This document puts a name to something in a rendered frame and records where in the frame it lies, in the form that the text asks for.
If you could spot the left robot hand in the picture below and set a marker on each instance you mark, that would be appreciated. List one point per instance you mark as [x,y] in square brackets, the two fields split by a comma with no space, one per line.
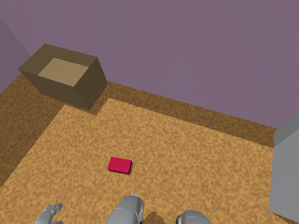
[49,213]

